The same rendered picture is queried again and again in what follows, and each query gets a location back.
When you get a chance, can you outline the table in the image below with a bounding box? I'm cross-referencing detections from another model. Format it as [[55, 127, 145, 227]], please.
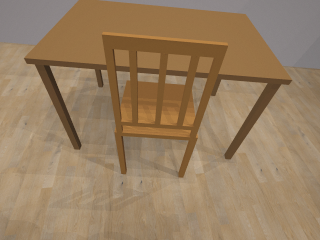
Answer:
[[24, 0, 292, 160]]

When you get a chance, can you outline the chair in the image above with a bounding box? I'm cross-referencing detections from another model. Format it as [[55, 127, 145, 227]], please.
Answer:
[[102, 32, 229, 178]]

